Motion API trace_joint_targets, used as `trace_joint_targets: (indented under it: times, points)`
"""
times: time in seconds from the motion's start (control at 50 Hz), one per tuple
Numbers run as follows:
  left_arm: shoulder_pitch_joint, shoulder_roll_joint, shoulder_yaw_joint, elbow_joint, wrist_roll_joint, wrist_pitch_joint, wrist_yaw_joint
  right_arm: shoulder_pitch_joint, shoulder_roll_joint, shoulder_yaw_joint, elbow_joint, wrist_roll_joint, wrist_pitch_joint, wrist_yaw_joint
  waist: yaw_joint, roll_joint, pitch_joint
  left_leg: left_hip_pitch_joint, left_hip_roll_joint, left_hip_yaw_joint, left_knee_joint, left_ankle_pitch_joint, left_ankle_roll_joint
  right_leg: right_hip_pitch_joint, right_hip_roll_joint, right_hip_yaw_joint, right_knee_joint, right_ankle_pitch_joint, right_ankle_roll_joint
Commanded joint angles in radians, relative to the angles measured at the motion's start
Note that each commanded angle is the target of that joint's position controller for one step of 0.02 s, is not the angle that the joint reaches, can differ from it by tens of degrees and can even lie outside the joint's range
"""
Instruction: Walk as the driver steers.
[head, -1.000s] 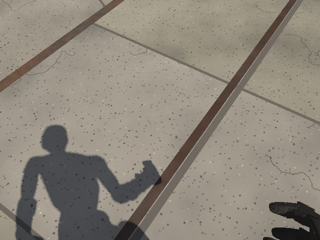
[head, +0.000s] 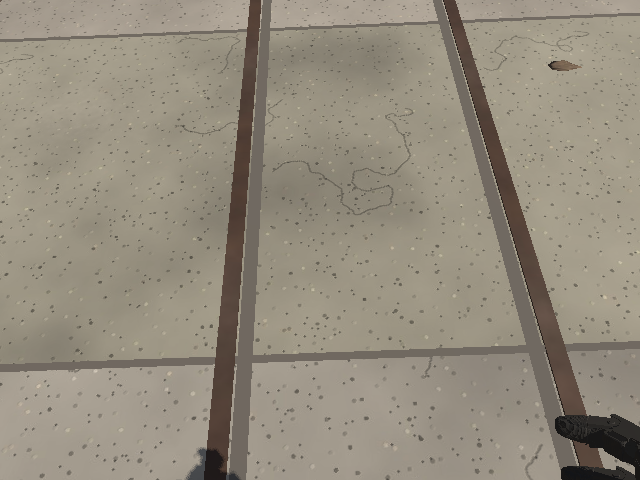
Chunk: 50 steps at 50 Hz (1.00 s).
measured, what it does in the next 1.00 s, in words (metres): walks ahead: left foot, then right foot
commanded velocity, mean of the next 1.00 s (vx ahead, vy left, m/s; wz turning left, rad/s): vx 0.50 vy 0.00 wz -0.27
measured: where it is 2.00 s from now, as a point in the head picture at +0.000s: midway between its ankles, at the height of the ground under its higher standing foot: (424, 251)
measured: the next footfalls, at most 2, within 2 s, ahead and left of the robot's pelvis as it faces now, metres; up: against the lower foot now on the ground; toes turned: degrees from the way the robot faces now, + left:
left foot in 0.02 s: +0.18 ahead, +0.13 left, +0.00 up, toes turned -4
right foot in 0.52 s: +0.41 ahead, -0.18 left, +0.00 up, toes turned -15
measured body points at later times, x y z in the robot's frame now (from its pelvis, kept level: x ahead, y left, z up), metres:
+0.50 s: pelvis +0.26 -0.03 +0.00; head +0.30 -0.04 +0.45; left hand +0.56 +0.12 -0.07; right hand +0.18 -0.31 -0.13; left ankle +0.14 +0.13 -0.73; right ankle +0.37 -0.17 -0.72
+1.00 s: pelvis +0.54 -0.09 +0.00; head +0.57 -0.09 +0.45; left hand +0.62 +0.19 -0.12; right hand +0.69 -0.37 -0.09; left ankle +0.72 -0.01 -0.72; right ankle +0.37 -0.17 -0.73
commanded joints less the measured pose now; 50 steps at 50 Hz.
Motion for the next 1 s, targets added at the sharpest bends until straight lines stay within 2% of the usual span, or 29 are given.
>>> trace_joint_targets:
  times: [0.02, 0.04, 0.06, 0.08, 0.1, 0.12, 0.14, 0.18, 0.24, 0.3, 0.36, 0.44, 0.48, 0.5, 0.52, 0.54, 0.56, 0.58, 0.6, 0.62, 0.64, 0.68, 0.72, 0.78, 0.84, 0.88, 0.94, 0.98, 1.0]
  points:
    - [-0.052, 0.066, 0.006, -0.085, 0.016, -0.009, -0.002, 0.243, -0.207, -0.076, -0.018, -0.021, -0.027, -0.015, -0.185, -0.083, -0.213, 0.502, 0.156, -0.122, 0.002, -0.081, 0.108, -0.191, -0.139, 0.103, 0.311, 0.379, -0.052]
    - [0.092, -0.009, -0.016, -0.11, -0.004, -0.019, -0.002, 0.347, -0.291, -0.095, 0.011, -0.034, -0.015, -0.016, -0.135, 0.222, -0.352, 0.857, 0.394, -0.568, -0.061, -0.252, 0.274, -0.548, 0.015, -0.031, 0.657, -0.087, 0.025]
    - [0.109, 0.082, -0.008, -0.097, -0.022, -0.023, 0.0, 0.35, -0.221, -0.082, 0.018, -0.005, -0.008, -0.009, -0.145, 0.245, -0.334, 0.859, 0.444, -0.759, -0.135, -0.511, 0.295, -0.708, -0.057, -0.025, 0.818, -0.159, 0.039]
    - [0.003, 0.155, 0.012, -0.1, -0.02, -0.018, 0.0, 0.297, -0.143, -0.061, 0.001, -0.001, -0.002, -0.014, -0.174, 0.128, -0.19, 0.736, 0.393, -0.601, -0.159, -0.536, 0.245, -0.747, -0.101, -0.029, 0.86, -0.065, 0.046]
    - [-0.069, 0.159, 0.016, -0.115, -0.007, -0.013, 0.001, 0.245, -0.119, -0.051, -0.003, -0.01, 0.007, -0.017, -0.165, 0.058, -0.106, 0.609, 0.346, -0.448, -0.167, -0.414, 0.208, -0.724, -0.136, -0.068, 0.846, 0.011, 0.052]
    - [-0.11, 0.147, 0.018, -0.13, 0.005, -0.013, -0.001, 0.213, -0.099, -0.043, 0.005, -0.015, 0.012, -0.018, -0.149, 0.042, -0.043, 0.503, 0.305, -0.345, -0.189, -0.291, 0.196, -0.701, -0.163, -0.073, 0.799, 0.06, 0.055]
    - [-0.112, 0.13, 0.02, -0.135, 0.003, -0.009, -0.008, 0.198, -0.084, -0.036, 0.012, -0.021, 0.011, -0.021, -0.125, 0.062, -0.021, 0.438, 0.274, -0.264, -0.212, -0.211, 0.184, -0.658, -0.19, -0.075, 0.761, 0.092, 0.053]
    - [-0.098, 0.083, 0.013, -0.142, -0.008, 0.002, -0.016, 0.197, -0.084, -0.038, 0.028, -0.014, 0.005, -0.021, -0.109, 0.083, -0.011, 0.386, 0.254, -0.164, -0.257, -0.14, 0.188, -0.623, -0.209, -0.101, 0.711, 0.111, 0.055]
    - [-0.15, 0.049, 0.0, -0.174, 0.001, 0.01, -0.019, 0.215, -0.126, -0.051, 0.057, -0.009, -0.003, -0.022, -0.11, 0.046, 0.009, 0.376, 0.273, -0.078, -0.301, -0.034, 0.22, -0.661, -0.224, -0.109, 0.6, 0.175, 0.07]
    - [-0.2, 0.028, -0.012, -0.181, 0.005, -0.001, -0.03, 0.226, -0.145, -0.053, 0.08, -0.006, 0.003, -0.017, -0.12, 0.025, 0.01, 0.391, 0.247, 0.022, -0.312, 0.049, 0.216, -0.633, -0.21, -0.126, 0.422, 0.32, 0.067]
    - [-0.309, 0.014, -0.025, -0.203, 0.007, -0.019, -0.048, 0.263, -0.169, -0.054, 0.107, 0.009, 0.014, -0.018, -0.157, 0.015, 0.04, 0.396, 0.23, 0.094, -0.314, 0.066, 0.197, -0.57, -0.186, -0.189, 0.242, 0.425, 0.055]
    - [-0.395, 0.035, -0.023, -0.242, 0.003, -0.026, -0.064, 0.334, -0.204, -0.06, 0.157, 0.027, 0.038, -0.018, -0.163, 0.034, 0.064, 0.516, 0.286, 0.09, -0.27, 0.157, 0.183, -0.556, -0.161, -0.222, 0.125, 0.343, 0.018]
    - [-0.332, 0.072, -0.005, -0.232, 0.012, -0.026, -0.064, 0.326, -0.226, -0.063, 0.17, 0.034, 0.051, -0.023, -0.103, 0.063, 0.012, 0.551, 0.285, 0.118, -0.153, 0.433, 0.159, -0.422, -0.115, -0.261, 0.077, 0.283, -0.02]
    - [-0.204, 0.105, 0.016, -0.193, 0.016, -0.025, -0.06, 0.313, -0.223, -0.058, 0.174, 0.037, 0.056, -0.026, -0.025, 0.057, -0.065, 0.517, 0.254, 0.162, -0.002, 0.56, 0.134, -0.227, -0.082, -0.288, 0.026, 0.332, -0.049]
    - [-0.048, 0.161, 0.043, -0.146, 0.017, -0.019, -0.047, 0.319, -0.193, -0.044, 0.169, 0.024, 0.054, -0.032, 0.044, 0.04, -0.162, 0.374, 0.211, 0.193, 0.203, 0.476, 0.097, 0.038, -0.108, -0.241, 0.05, 0.369, -0.079]
    - [0.075, 0.272, 0.066, -0.129, 0.031, -0.013, -0.032, 0.372, -0.096, -0.008, 0.121, -0.007, 0.039, -0.025, 0.042, -0.169, -0.316, -0.019, 0.092, 0.215, 0.601, 0.02, 0.03, 0.432, -0.377, 0.179, 0.053, 0.303, -0.213]
    - [0.079, 0.245, 0.052, -0.13, 0.017, -0.015, -0.034, 0.386, -0.088, 0.001, 0.138, -0.002, 0.017, -0.018, 0.027, -0.248, -0.439, -0.17, -0.006, 0.049, 0.812, -0.568, 0.017, 0.487, -0.505, 0.527, -0.104, 0.242, -0.303]
    - [0.027, 0.183, 0.029, -0.128, 0.016, -0.021, -0.04, 0.31, -0.17, -0.025, 0.115, 0.033, 0.006, -0.009, 0.032, -0.182, -0.31, -0.27, 0.055, -0.01, 0.876, -0.54, 0.029, 0.391, -0.471, 0.408, -0.127, 0.204, -0.26]
    - [-0.029, 0.149, 0.019, -0.127, 0.015, -0.026, -0.04, 0.242, -0.163, -0.021, 0.095, 0.043, 0.0, -0.007, 0.01, -0.157, -0.182, -0.29, 0.098, 0.015, 0.843, -0.461, 0.04, 0.247, -0.421, 0.254, -0.141, 0.247, -0.225]
    - [-0.087, 0.12, 0.01, -0.123, 0.017, -0.03, -0.044, 0.222, -0.15, -0.021, 0.096, 0.027, 0.002, -0.012, -0.027, -0.106, -0.105, -0.261, 0.13, 0.026, 0.769, -0.387, 0.037, 0.11, -0.376, 0.157, -0.173, 0.307, -0.201]
    - [-0.129, 0.089, 0.001, -0.127, 0.023, -0.038, -0.046, 0.233, -0.148, -0.026, 0.104, 0.013, 0.012, -0.015, -0.063, -0.119, -0.071, -0.197, 0.157, 0.017, 0.714, -0.333, 0.032, 0.009, -0.344, 0.094, -0.208, 0.368, -0.186]
    - [-0.161, 0.085, 0.002, -0.121, 0.027, -0.051, -0.046, 0.278, -0.111, -0.02, 0.123, 0.009, 0.035, -0.014, -0.105, -0.125, -0.058, -0.116, 0.164, 0.017, 0.674, -0.275, 0.013, -0.095, -0.328, 0.043, -0.274, 0.41, -0.198]
    - [-0.155, 0.103, 0.007, -0.101, 0.024, -0.064, -0.042, 0.25, -0.093, -0.016, 0.115, 0.002, 0.049, -0.019, -0.116, -0.106, -0.027, -0.139, 0.166, 0.019, 0.601, -0.211, -0.008, -0.13, -0.324, -0.013, -0.312, 0.457, -0.208]
    - [-0.119, 0.118, 0.011, -0.068, 0.023, -0.065, -0.029, 0.145, -0.077, -0.007, 0.086, -0.006, 0.047, -0.016, -0.087, -0.087, 0.013, -0.173, 0.158, 0.023, 0.401, -0.037, -0.021, -0.121, -0.298, -0.088, -0.334, 0.462, -0.185]
    - [-0.073, 0.143, 0.017, -0.037, 0.016, -0.06, -0.021, 0.04, -0.06, 0.005, 0.064, 0.001, 0.036, -0.002, -0.047, -0.087, 0.039, -0.121, 0.118, 0.052, 0.211, 0.103, -0.016, -0.118, -0.281, -0.141, -0.34, 0.421, -0.155]
    - [-0.033, 0.157, 0.021, -0.009, 0.009, -0.056, -0.02, -0.011, -0.066, 0.006, 0.048, 0.007, 0.033, 0.007, -0.028, -0.088, 0.052, -0.111, 0.102, 0.052, 0.149, 0.122, -0.007, -0.075, -0.304, -0.136, -0.329, 0.392, -0.149]
    - [-0.008, 0.165, 0.027, 0.025, 0.001, -0.043, -0.015, -0.046, -0.089, 0.002, 0.025, 0.008, 0.028, 0.021, -0.032, -0.092, 0.062, -0.131, 0.093, 0.036, 0.081, 0.049, 0.031, 0.034, -0.353, -0.119, -0.276, 0.424, -0.129]
    - [-0.02, 0.175, 0.031, 0.037, 0.002, -0.032, -0.01, -0.006, -0.109, -0.005, 0.033, 0.008, 0.025, 0.026, -0.061, -0.109, 0.036, -0.083, 0.073, 0.057, 0.063, -0.028, 0.06, 0.098, -0.368, -0.127, -0.218, 0.537, -0.107]
    - [-0.039, 0.179, 0.033, 0.036, 0.005, -0.026, -0.006, 0.057, -0.128, -0.015, 0.05, 0.007, 0.025, 0.026, -0.098, -0.116, -0.005, 0.012, 0.042, 0.091, 0.051, -0.051, 0.082, 0.112, -0.35, -0.158, -0.138, 0.695, -0.087]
